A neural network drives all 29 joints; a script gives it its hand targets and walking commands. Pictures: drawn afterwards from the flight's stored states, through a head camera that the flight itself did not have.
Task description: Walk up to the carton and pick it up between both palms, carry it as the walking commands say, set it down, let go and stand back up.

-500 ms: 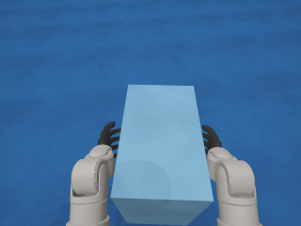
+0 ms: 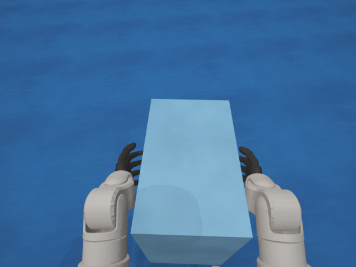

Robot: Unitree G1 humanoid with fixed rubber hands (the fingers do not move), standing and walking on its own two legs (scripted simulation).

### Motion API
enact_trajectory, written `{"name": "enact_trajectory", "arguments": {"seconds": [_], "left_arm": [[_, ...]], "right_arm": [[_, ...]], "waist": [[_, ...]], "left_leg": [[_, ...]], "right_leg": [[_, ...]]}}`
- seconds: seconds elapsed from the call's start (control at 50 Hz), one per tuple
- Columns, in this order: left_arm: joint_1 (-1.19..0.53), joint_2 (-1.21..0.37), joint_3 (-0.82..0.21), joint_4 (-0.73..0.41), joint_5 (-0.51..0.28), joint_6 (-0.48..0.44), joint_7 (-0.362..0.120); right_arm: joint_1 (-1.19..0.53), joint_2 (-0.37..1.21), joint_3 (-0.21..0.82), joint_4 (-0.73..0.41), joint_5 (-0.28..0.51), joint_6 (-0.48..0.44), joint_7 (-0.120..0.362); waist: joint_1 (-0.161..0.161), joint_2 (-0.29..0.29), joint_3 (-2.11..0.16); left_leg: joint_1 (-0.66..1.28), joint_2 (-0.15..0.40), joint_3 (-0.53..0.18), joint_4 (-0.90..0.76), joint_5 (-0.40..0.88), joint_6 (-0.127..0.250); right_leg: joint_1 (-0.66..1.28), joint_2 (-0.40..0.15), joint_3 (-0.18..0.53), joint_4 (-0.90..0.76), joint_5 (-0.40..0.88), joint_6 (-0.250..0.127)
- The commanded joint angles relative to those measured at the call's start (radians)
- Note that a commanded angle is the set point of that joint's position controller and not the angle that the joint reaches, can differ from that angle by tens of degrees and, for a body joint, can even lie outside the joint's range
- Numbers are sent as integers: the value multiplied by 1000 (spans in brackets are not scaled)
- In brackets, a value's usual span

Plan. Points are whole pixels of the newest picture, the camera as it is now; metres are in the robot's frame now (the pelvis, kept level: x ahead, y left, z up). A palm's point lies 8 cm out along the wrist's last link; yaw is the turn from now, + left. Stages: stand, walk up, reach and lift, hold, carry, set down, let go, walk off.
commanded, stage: carry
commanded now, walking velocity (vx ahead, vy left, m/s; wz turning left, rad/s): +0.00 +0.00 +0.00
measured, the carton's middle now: (187, 185) +0.29 +0.00 +0.02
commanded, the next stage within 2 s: none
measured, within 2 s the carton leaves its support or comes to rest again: neither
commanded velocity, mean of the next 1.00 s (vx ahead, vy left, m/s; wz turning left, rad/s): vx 0.00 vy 0.00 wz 0.00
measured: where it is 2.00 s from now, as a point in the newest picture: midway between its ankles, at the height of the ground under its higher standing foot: outside the picture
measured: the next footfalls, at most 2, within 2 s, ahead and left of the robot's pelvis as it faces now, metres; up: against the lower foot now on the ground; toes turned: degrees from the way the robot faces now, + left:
none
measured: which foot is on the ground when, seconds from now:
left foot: down 0.00-1.00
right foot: down 0.00-1.00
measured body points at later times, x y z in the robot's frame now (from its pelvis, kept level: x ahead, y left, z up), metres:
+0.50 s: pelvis +0.00 +0.00 +0.00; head +0.02 +0.01 +0.45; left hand +0.29 +0.14 +0.07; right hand +0.29 -0.13 +0.06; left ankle +0.04 +0.14 -0.72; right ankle +0.11 -0.07 -0.72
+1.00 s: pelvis +0.01 +0.01 +0.00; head +0.02 +0.02 +0.45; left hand +0.31 +0.15 +0.06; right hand +0.31 -0.12 +0.05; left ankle +0.04 +0.14 -0.72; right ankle +0.11 -0.07 -0.72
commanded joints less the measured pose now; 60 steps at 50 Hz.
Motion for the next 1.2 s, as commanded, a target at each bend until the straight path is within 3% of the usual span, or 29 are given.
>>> {"name": "enact_trajectory", "arguments": {"seconds": [0.0, 0.08, 0.12, 0.28, 0.32, 0.34, 0.44, 0.46, 0.5, 0.52, 0.54, 0.56, 0.58, 0.6, 0.62, 0.64, 0.66, 0.68, 0.76, 0.78, 0.8, 0.86, 0.88, 0.92, 0.94, 1.0, 1.02, 1.04, 1.18], "left_arm": [[-477, -988, -566, -201, -296, -77, -150], [-448, -966, -552, -201, -290, -82, -143], [-436, -972, -549, -151, -289, -77, -155], [-453, -943, -538, -158, -277, -85, -144], [-422, -885, -481, -36, -220, -104, -153], [-449, -953, -512, -143, -271, -110, -149], [-429, -953, -515, -136, -279, -98, -147], [-425, -852, -411, 28, -199, -128, -157], [-451, -961, -532, -223, -299, -137, -147], [-455, -909, -502, -179, -278, -139, -141], [-445, -790, -350, 114, -162, -170, -154], [-463, -933, -513, -180, -281, -171, -153], [-479, -961, -547, -233, -303, -164, -150], [-478, -859, -434, -35, -215, -190, -153], [-506, -944, -526, -197, -294, -176, -141], [-422, -850, -450, -26, -218, -172, -146], [-472, -924, -510, -191, -286, -180, -144], [-444, -796, -402, 40, -189, -193, -145], [-426, -764, -331, 119, -156, -258, -155], [-480, -811, -391, -24, -210, -281, -148], [-486, -800, -391, -13, -205, -288, -149], [-456, -795, -394, 4, -202, -291, -142], [-477, -906, -519, -254, -294, -266, -121], [-440, -839, -467, -114, -232, -227, -117], [-385, -741, -341, 127, -134, -241, -126], [-411, -794, -417, -7, -198, -269, -137], [-438, -727, -351, 114, -153, -284, -144], [-482, -809, -426, -36, -211, -289, -136], [-442, -779, -406, 36, -186, -310, -143]], "right_arm": [[-567, 1031, 555, -255, 346, -89, 156], [-557, 1020, 573, -278, 357, -92, 150], [-554, 999, 554, -258, 331, -94, 150], [-558, 985, 526, -222, 332, -103, 154], [-541, 931, 491, -112, 283, -119, 160], [-602, 993, 548, -254, 342, -123, 156], [-567, 1010, 542, -214, 342, -111, 146], [-553, 914, 441, -21, 266, -140, 159], [-602, 1016, 566, -308, 374, -151, 152], [-566, 976, 517, -227, 346, -152, 154], [-567, 857, 383, 55, 226, -180, 163], [-594, 996, 527, -239, 346, -183, 159], [-619, 1022, 574, -304, 377, -173, 159], [-576, 919, 437, -68, 276, -193, 167], [-617, 1002, 539, -259, 358, -184, 155], [-540, 906, 454, -87, 279, -182, 157], [-573, 994, 510, -219, 342, -187, 155], [-513, 861, 396, 10, 240, -200, 156], [-577, 816, 376, 25, 227, -271, 165], [-589, 888, 438, -70, 283, -284, 162], [-603, 843, 412, -78, 265, -298, 163], [-556, 855, 421, -55, 268, -298, 158], [-601, 958, 543, -318, 377, -272, 146], [-540, 904, 481, -155, 313, -239, 142], [-498, 799, 359, 71, 212, -251, 149], [-543, 824, 415, -102, 254, -291, 154], [-512, 793, 344, 80, 190, -297, 155], [-557, 873, 434, -78, 263, -297, 154], [-508, 824, 387, -10, 225, -320, 160]], "waist": [[-8, -20, -533], [-12, -9, -546], [-11, -37, -536], [-11, 50, -511], [-14, -45, -467], [-12, -80, -464], [-14, -20, -510], [-14, -44, -500], [-11, -11, -533], [-12, 7, -565], [-12, -53, -515], [-10, -15, -565], [-11, -28, -534], [-10, 26, -543], [-10, 0, -534], [-11, -17, -506], [-9, 5, -535], [-15, 27, -526], [-15, -26, -541], [-13, -15, -545], [-14, 42, -522], [-13, -3, -517], [-11, -8, -499], [-15, 28, -498], [-8, 28, -517], [-12, 23, -542], [-15, -10, -532], [-12, -21, -514], [-15, 31, -537]], "left_leg": [[81, -11, -49, -84, -57, 86], [79, 5, -61, -73, -1, 72], [57, -4, -66, -75, -48, 91], [64, -3, -46, -97, -82, 84], [49, -22, -33, -78, -100, 91], [36, -20, -20, -66, -111, 79], [75, -26, -18, -104, -118, 98], [77, -65, 27, -80, -120, 95], [109, -31, -10, -78, -36, 89], [110, -12, -25, -91, -36, 85], [61, -8, -45, -60, -28, 83], [95, -4, -42, -66, -35, 83], [91, -8, -51, -81, -58, 92], [119, 2, -54, -109, -48, 100], [98, -6, -36, -108, -74, 106], [81, -5, -62, -113, -107, 108], [76, -6, -46, -99, -114, 99], [86, -13, -28, -95, -78, 96], [79, 7, -58, -72, -4, 92], [91, 4, -58, -67, 8, 89], [87, -1, -63, -82, 14, 94], [88, 8, -54, -85, -54, 97], [74, 0, -38, -99, -123, 100], [61, 8, -57, -153, -178, 120], [53, 22, -80, -134, -117, 115], [71, 13, -61, -90, -33, 89], [66, 23, -76, -96, 4, 95], [45, 21, -77, -101, -45, 92], [82, 19, -74, -105, -38, 103]], "right_leg": [[275, -190, 242, -266, -186, 62], [301, -201, 241, -204, -49, 28], [281, -197, 243, -247, -196, 36], [245, -181, 224, -247, -264, 30], [210, -197, 252, -315, -356, 62], [208, -189, 243, -318, -373, 57], [255, -172, 193, -311, -330, 82], [249, -181, 221, -364, -330, 125], [281, -185, 216, -285, -200, 83], [308, -187, 206, -249, -145, 66], [308, -192, 213, -241, -107, 64], [316, -202, 217, -240, -131, 56], [268, -188, 230, -275, -225, 60], [248, -172, 211, -239, -234, 58], [259, -172, 194, -265, -258, 66], [249, -175, 220, -283, -291, 68], [283, -171, 201, -277, -269, 69], [271, -184, 211, -262, -227, 69], [302, -200, 211, -200, -66, 28], [291, -195, 218, -188, -44, 27], [262, -192, 210, -176, -60, 29], [232, -183, 213, -223, -223, 38], [222, -181, 202, -257, -313, 50], [224, -150, 176, -253, -311, 66], [249, -160, 199, -232, -254, 49], [273, -184, 204, -199, -100, 23], [280, -184, 198, -188, -66, 16], [280, -186, 199, -198, -140, 18], [259, -190, 205, -197, -169, 14]]}}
